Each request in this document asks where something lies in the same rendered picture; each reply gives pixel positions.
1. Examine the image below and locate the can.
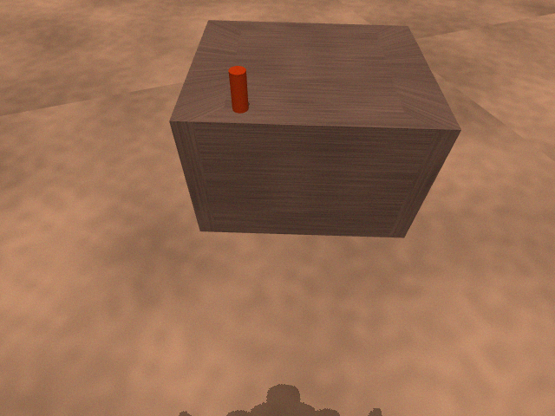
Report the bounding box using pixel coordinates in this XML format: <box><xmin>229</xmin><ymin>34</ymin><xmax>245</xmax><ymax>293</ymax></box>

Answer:
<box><xmin>229</xmin><ymin>66</ymin><xmax>249</xmax><ymax>114</ymax></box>

